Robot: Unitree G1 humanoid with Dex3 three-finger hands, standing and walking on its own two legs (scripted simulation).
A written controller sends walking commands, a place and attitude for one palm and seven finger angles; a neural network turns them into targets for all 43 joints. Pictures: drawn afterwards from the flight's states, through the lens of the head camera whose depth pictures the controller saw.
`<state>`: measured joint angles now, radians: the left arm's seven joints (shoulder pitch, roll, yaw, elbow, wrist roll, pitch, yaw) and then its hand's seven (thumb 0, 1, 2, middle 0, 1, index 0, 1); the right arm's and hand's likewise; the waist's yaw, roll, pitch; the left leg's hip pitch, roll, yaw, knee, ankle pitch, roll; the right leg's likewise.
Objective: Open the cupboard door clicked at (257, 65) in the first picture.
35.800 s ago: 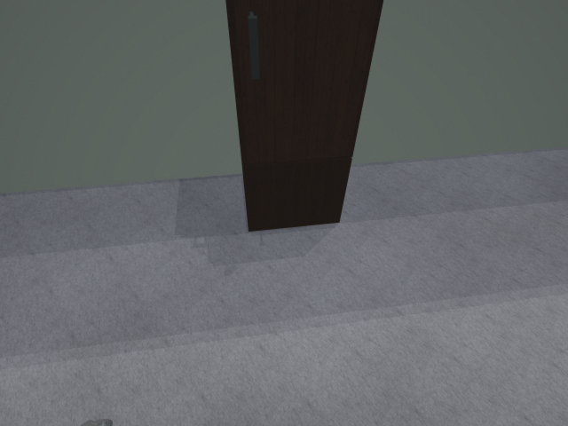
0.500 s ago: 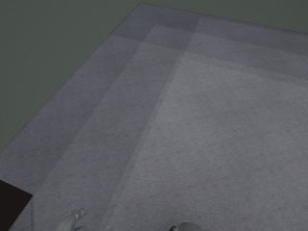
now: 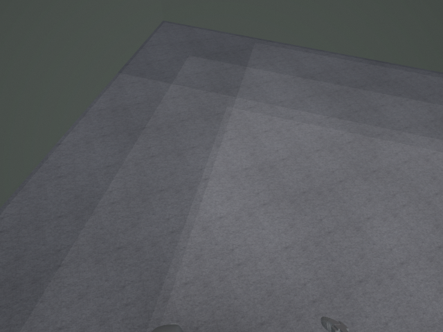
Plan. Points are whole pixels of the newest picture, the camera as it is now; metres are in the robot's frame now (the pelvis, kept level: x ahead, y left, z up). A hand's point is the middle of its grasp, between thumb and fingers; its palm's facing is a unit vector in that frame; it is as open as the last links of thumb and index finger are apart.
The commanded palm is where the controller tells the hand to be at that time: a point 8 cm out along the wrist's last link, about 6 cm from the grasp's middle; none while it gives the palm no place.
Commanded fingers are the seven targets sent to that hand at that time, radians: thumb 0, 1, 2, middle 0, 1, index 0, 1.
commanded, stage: walk to a spot facing it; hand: left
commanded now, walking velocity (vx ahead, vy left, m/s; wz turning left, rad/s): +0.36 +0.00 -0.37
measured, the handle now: out of the picture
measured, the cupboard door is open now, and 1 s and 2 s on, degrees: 43 43 43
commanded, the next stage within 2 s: turn to face it in 0.58 s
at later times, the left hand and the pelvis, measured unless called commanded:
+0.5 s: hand (198, 222) +0.38 +0.08 -0.15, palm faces -0.17 -0.96 -0.21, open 7.4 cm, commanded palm none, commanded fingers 0.00 0.90 0.90 -0.20 -0.30 -0.20 -0.30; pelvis +0.24 -0.08 +0.00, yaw -10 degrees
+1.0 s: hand (205, 199) +0.47 +0.07 -0.18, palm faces +0.03 -0.99 -0.15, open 7.4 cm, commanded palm none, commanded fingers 0.00 0.90 0.90 -0.20 -0.30 -0.20 -0.30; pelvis +0.46 -0.10 +0.00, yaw -1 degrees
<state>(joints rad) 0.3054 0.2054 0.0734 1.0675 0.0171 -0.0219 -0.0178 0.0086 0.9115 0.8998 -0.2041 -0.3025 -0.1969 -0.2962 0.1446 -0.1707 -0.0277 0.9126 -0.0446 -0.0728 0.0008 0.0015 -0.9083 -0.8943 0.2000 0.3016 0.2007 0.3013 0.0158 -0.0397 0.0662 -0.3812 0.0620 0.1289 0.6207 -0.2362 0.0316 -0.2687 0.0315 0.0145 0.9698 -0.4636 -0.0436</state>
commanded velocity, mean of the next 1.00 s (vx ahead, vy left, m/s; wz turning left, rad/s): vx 0.21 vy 0.00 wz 0.12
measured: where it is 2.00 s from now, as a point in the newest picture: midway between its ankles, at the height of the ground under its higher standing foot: (257, 240)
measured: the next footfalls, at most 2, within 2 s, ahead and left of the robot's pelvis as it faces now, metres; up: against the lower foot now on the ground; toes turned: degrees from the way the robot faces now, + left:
right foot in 0.38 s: +0.30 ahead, -0.16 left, +0.00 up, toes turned -16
left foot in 0.88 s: +0.57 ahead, -0.02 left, +0.00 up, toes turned +2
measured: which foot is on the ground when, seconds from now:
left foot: down 0.00-0.38, up 0.40-0.86, down 0.88-1.00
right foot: up 0.00-0.36, down 0.38-0.88, up 0.90-1.00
